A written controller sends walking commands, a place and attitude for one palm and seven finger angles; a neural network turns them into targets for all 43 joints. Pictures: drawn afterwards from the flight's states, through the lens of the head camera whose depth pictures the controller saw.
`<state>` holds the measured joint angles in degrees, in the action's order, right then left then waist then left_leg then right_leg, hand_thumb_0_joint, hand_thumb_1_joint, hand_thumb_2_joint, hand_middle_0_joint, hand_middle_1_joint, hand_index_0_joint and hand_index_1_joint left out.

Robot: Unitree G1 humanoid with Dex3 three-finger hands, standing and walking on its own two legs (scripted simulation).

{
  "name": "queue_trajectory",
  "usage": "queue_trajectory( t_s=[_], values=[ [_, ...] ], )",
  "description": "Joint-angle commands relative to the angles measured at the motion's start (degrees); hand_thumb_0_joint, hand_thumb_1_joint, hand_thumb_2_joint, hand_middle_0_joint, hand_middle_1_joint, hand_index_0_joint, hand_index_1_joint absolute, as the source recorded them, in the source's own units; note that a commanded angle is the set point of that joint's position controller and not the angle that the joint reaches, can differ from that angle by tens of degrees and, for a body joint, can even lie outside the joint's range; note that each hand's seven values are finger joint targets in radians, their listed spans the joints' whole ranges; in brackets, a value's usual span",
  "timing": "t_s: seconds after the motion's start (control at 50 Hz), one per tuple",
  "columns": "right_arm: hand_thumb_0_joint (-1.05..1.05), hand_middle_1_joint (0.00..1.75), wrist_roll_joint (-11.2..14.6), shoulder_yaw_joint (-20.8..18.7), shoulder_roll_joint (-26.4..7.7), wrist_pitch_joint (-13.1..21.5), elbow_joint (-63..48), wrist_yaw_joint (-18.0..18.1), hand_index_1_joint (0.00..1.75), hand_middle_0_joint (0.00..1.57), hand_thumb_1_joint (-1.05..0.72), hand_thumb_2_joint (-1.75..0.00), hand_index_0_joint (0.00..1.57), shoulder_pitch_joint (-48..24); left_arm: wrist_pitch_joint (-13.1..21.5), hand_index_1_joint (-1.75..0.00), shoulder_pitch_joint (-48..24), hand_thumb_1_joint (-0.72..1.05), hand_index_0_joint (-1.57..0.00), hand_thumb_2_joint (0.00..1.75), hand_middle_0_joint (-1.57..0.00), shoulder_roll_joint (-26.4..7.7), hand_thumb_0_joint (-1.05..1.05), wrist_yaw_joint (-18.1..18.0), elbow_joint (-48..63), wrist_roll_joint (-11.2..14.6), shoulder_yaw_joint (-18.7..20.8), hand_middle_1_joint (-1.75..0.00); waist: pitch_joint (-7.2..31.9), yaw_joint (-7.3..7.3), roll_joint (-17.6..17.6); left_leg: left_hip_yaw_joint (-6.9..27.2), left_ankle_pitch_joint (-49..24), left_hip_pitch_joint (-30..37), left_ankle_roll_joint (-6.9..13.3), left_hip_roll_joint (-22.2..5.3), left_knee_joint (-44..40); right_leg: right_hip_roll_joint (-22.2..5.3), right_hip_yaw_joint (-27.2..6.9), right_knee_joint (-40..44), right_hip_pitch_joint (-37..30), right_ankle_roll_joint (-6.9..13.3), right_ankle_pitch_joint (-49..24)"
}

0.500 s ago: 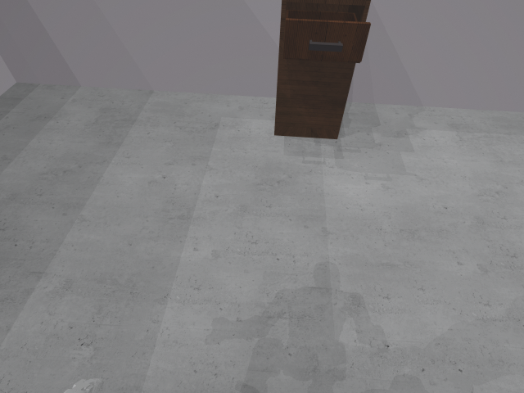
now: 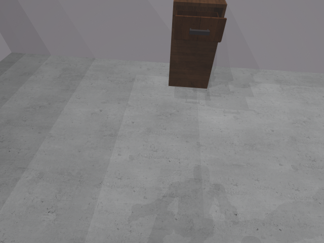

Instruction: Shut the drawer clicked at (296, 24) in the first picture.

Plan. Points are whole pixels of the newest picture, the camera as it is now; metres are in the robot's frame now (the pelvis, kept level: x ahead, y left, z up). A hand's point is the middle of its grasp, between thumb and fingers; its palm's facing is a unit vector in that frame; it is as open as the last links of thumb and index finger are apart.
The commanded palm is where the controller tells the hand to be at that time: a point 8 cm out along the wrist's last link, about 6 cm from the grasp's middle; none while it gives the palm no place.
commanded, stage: stand and wait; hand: left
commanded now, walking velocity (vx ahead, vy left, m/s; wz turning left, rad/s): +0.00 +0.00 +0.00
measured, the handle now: (199, 31) +1.47 -0.17 -0.10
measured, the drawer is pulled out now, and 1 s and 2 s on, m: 0.21 0.21 0.21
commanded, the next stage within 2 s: look at it before walking up in 0.42 s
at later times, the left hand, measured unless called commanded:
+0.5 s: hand out of the picture +0.06 +0.24 -0.15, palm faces -0.03 -0.94 -0.33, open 7.4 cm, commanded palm none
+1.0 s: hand out of the picture +0.05 +0.24 -0.15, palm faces -0.03 -0.94 -0.33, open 7.4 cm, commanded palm none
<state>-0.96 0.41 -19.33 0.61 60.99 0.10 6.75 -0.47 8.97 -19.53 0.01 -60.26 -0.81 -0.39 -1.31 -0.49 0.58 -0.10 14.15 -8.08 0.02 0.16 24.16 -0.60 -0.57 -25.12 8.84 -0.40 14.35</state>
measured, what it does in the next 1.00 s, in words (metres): stands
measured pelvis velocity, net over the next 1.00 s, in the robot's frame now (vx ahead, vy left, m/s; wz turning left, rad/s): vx -0.01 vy -0.01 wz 0.00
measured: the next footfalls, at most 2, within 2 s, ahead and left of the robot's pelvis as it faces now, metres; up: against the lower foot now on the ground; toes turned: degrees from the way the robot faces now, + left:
left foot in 1.94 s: +0.39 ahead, +0.05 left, +0.00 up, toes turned -13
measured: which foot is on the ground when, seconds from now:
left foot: down 0.00-1.00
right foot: down 0.00-1.00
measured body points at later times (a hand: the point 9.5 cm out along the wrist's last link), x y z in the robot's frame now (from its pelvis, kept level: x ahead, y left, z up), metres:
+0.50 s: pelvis -0.02 -0.01 +0.00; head -0.02 -0.01 +0.45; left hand +0.06 +0.29 -0.13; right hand +0.05 -0.30 -0.13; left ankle -0.01 +0.12 -0.74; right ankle -0.01 -0.12 -0.74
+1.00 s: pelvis -0.01 -0.01 +0.00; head -0.01 -0.01 +0.45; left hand +0.06 +0.29 -0.13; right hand +0.06 -0.30 -0.13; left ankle -0.01 +0.12 -0.74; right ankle -0.01 -0.12 -0.74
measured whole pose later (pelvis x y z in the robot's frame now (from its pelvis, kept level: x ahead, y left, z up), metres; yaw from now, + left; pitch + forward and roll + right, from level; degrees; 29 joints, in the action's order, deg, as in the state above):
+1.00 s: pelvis -0.01 -0.01 +0.00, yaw +0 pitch -2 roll +0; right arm -0.7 0.6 -19.2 0.9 63.9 -0.2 7.1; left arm 0.1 8.4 -19.5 0.2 -62.5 -0.9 -0.4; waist -1.9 -0.4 0.3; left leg 0.0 11.6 -8.2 -0.7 -0.6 21.4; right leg 0.1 -0.5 -22.4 9.1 0.2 11.8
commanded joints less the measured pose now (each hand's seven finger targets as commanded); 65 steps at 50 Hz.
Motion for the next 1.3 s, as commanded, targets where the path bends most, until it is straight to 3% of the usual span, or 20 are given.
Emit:
queue_trajectory(
  t_s=[0.0,0.16,0.4,0.74,1.12,1.16,1.18,1.22,1.26,1.28],
  values=[
    [0.0,0.3,0.37,-2.44,-11.71,1.37,-3.23,0.84,0.3,0.2,-0.9,-0.9,0.2,-3.84,1.72,-0.3,-3.6,0.9,-0.2,0.9,-0.2,-11.72,0.0,-0.77,3.52,0.3,2.42,-0.3,3.94,0.42,-0.23,4.95,-10.36,0.34,2.0,-6.59,-4.42,-6.26,-5.43,4.45,-0.96,2.4,-10.84],
    [0.0,0.3,0.42,-2.28,-11.8,1.23,-1.6,0.7,0.3,0.2,-0.9,-0.9,0.2,-2.96,1.72,-0.3,-3.66,0.9,-0.2,0.9,-0.2,-11.93,0.0,-0.69,2.15,0.28,2.24,-0.3,1.41,0.4,0.18,5.23,-6.38,-0.83,1.76,-6.56,-5.89,-6.16,-6.32,6.38,0.51,2.4,-6.17],
    [0.0,0.3,0.36,-2.3,-11.61,1.24,-0.77,0.52,0.3,0.2,-0.9,-0.9,0.2,-2.09,1.93,-0.3,-3.56,0.9,-0.2,0.9,-0.2,-11.71,0.0,-0.65,1.96,0.19,2.29,-0.3,1.46,0.5,0.68,5.48,-5.28,-0.92,1.5,-6.54,-6.05,-6.07,-7.15,7.54,1.74,2.5,-3.11],
    [0.0,0.3,0.41,-2.26,-11.54,1.3,-0.54,0.53,0.3,0.2,-0.9,-0.9,0.2,-2.19,1.91,-0.3,-3.35,0.9,-0.2,0.9,-0.2,-11.5,0.0,-0.56,1.76,0.16,2.25,-0.3,1.78,0.45,-0.49,5.69,-5.88,-0.5,1.46,-6.77,-6.45,-5.98,-6.85,7.63,1.44,2.33,-3.97],
    [0.0,0.3,0.56,-2.15,-11.8,1.39,-0.55,0.64,0.3,0.2,-0.9,-0.9,0.2,-2.85,2.14,-0.3,-3.1,0.9,-0.2,0.9,-0.2,-11.77,0.0,-0.66,1.41,0.16,2.19,-0.3,3.49,0.39,0.2,5.41,-10.92,1.53,1.44,-7.16,-6.29,-6.29,-6.12,6.76,-0.82,2.28,-11.24],
    [0.0,0.3,0.06,-0.83,-5.32,0.54,0.76,0.49,0.3,0.2,-0.9,-0.9,0.2,0.38,0.95,-0.3,0.48,0.9,-0.2,0.9,-0.2,-5.44,0.0,-0.75,0.0,0.17,1.03,-0.3,3.34,0.39,0.14,3.13,-4.69,2.02,0.35,-6.92,-4.62,-5.48,-6.74,6.3,0.58,1.73,-4.45],
    [0.0,0.3,-0.07,-0.93,-4.65,0.13,0.79,0.44,0.3,0.2,-0.9,-0.9,0.2,1.98,0.34,-0.3,1.87,0.9,-0.2,0.9,-0.2,-4.86,0.0,-0.58,-0.09,-0.02,1.03,-0.3,2.64,0.37,0.38,2.45,1.46,1.58,0.32,-6.78,-3.79,-4.83,-7.54,6.11,2.37,1.98,2.33],
    [0.0,0.3,-0.37,-1.66,-5.65,-0.2,-0.15,0.42,0.3,0.2,-0.9,-0.9,0.2,2.95,-0.41,-0.3,2.47,0.9,-0.2,0.9,-0.2,-5.15,0.0,0.2,1.39,-0.34,1.8,-0.3,-2.26,0.47,-0.2,2.72,13.06,-1.93,1.02,-7.34,-4.64,-3.13,-8.91,5.23,7.41,2.77,12.97],
    [0.0,0.3,-0.45,-2.66,-6.97,-0.16,-1.58,0.47,0.3,0.2,-0.9,-0.9,0.2,4.15,-0.55,-0.3,3.48,0.9,-0.2,0.9,-0.2,-4.82,0.0,0.86,3.32,-0.56,2.56,-0.3,-5.81,0.7,-2.62,5.05,20.43,-3.03,2.48,-9.31,-6.05,-0.85,-8.41,1.16,12.84,3.17,16.68],
    [0.0,0.3,-0.37,-3.3,-8.02,-0.01,-2.09,0.53,0.3,0.2,-0.9,-0.9,0.2,5.57,-0.41,-0.3,3.88,0.9,-0.2,0.9,-0.2,-4.32,0.0,1.14,4.37,-0.53,2.79,-0.3,-6.05,1.13,-5.06,7.7,23.43,-1.19,4.01,-11.8,-7.59,0.8,-6.73,-3.43,16.23,3.03,16.75]
  ],
)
